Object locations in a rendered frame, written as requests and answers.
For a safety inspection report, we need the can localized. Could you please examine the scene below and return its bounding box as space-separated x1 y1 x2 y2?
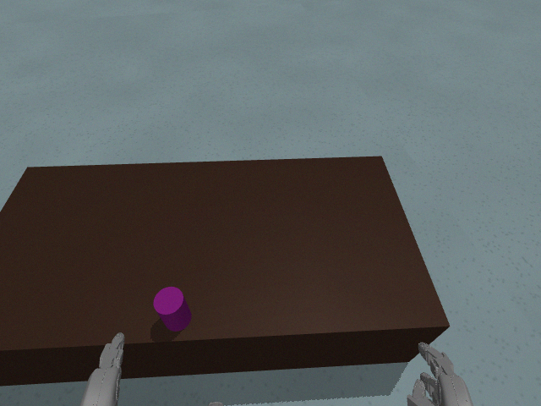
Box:
153 287 192 332

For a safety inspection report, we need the left robot hand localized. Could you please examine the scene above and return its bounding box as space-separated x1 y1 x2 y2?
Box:
80 332 125 406

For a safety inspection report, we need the right robot hand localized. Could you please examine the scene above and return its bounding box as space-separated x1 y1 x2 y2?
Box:
407 342 473 406

